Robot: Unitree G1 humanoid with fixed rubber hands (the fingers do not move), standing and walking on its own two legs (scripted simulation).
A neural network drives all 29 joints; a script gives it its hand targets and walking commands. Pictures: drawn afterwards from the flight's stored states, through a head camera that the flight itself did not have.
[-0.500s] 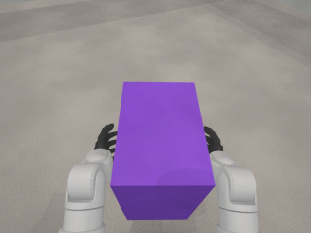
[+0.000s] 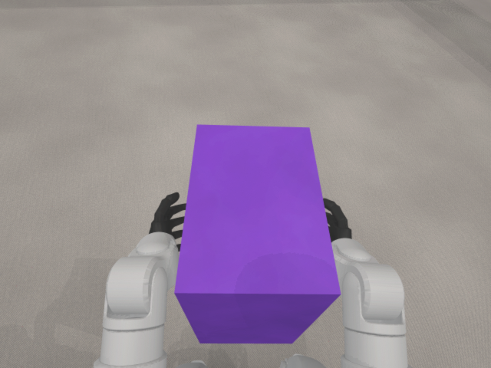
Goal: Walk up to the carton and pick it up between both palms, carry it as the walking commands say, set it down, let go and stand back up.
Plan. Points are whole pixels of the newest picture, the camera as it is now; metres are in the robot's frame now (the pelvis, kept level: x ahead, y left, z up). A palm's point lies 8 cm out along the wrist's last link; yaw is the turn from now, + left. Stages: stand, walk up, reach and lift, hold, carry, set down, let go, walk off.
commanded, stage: carry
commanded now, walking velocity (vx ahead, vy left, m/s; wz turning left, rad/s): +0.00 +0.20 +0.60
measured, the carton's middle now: (249, 245) +0.31 +0.01 +0.02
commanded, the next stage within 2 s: none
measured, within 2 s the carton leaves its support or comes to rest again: neither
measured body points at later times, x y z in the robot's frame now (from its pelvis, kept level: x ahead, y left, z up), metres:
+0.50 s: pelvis -0.05 +0.12 +0.00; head +0.00 +0.11 +0.45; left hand +0.22 +0.31 +0.07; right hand +0.27 +0.06 +0.05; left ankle -0.06 +0.25 -0.69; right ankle -0.04 -0.08 -0.72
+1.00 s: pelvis -0.11 +0.25 +0.00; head -0.05 +0.23 +0.44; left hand +0.10 +0.50 +0.08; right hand +0.22 +0.27 +0.05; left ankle -0.16 +0.35 -0.66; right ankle -0.08 +0.13 -0.72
